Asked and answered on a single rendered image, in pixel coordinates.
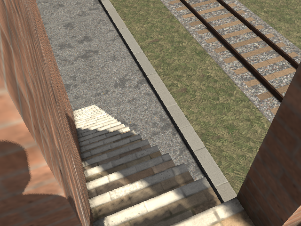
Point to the stairs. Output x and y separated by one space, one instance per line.
130 183

